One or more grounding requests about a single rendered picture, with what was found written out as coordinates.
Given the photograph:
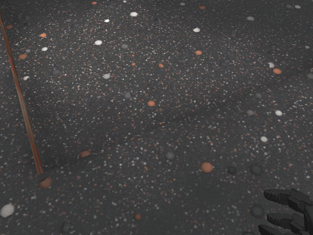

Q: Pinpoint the right robot hand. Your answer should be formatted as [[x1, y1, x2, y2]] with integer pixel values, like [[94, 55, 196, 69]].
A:
[[258, 188, 313, 235]]

